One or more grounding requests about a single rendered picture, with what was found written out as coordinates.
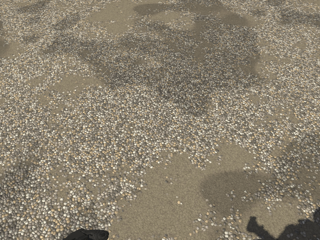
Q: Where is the left robot hand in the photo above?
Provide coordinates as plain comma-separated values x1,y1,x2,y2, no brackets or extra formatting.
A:
62,228,109,240

